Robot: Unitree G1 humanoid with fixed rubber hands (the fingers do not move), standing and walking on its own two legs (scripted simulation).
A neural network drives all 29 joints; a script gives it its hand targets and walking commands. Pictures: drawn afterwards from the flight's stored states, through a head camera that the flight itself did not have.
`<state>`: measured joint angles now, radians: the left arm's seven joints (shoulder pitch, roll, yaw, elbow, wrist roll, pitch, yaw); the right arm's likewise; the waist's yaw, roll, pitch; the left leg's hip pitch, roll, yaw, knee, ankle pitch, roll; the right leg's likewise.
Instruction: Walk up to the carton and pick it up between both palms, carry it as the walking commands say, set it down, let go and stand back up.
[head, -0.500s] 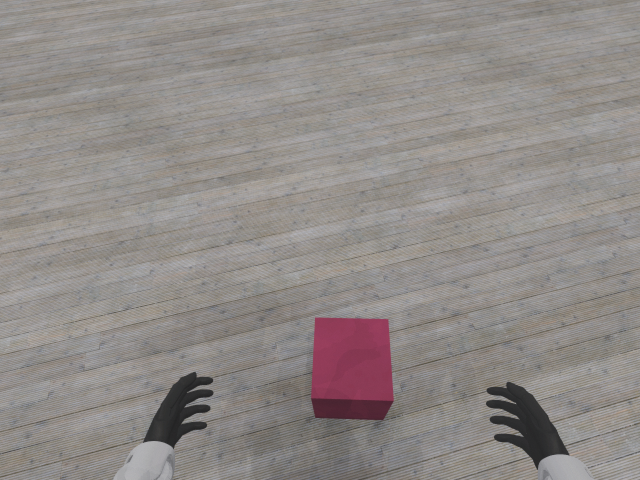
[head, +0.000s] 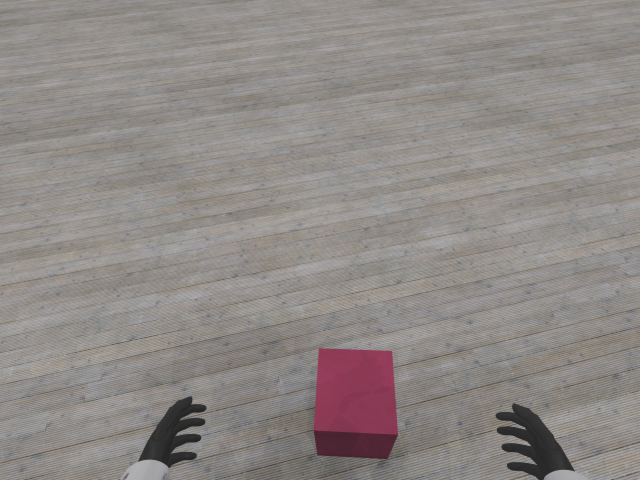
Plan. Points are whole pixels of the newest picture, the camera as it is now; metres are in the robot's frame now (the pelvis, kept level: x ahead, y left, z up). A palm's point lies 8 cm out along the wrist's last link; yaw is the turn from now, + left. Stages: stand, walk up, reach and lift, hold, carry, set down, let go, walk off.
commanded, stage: stand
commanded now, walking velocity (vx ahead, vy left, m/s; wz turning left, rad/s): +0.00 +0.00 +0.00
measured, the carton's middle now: (353, 404) +0.41 -0.03 -0.65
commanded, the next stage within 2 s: none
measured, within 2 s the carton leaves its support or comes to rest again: neither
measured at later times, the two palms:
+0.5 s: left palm out of the picture +0.14 +0.28 -0.09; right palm out of the picture +0.15 -0.29 -0.08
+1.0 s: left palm out of the picture +0.10 +0.30 -0.09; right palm out of the picture +0.11 -0.31 -0.09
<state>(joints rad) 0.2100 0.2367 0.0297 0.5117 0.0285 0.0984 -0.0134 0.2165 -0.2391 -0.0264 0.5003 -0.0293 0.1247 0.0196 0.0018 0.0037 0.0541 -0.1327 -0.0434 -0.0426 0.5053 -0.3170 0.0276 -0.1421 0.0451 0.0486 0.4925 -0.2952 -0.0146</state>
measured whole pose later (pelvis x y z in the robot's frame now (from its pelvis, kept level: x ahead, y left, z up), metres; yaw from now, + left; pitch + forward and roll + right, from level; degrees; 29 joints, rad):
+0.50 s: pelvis +0.02 -0.01 +0.00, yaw +1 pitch -1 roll +0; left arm 0.16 0.33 0.03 0.81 0.03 0.00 0.03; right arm 0.17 -0.35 -0.02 0.78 -0.03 0.00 -0.02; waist 0.00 0.01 0.01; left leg -0.13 -0.04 -0.06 0.46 -0.31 0.02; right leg -0.14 0.04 0.03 0.44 -0.29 -0.02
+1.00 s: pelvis +0.00 -0.01 +0.01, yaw +1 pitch -2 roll +0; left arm 0.14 0.36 0.02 0.95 0.03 -0.01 0.02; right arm 0.16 -0.37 -0.01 0.92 -0.03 -0.01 -0.02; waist 0.00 0.00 0.01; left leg -0.09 -0.04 -0.05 0.38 -0.25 0.02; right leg -0.10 0.04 0.03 0.37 -0.23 -0.02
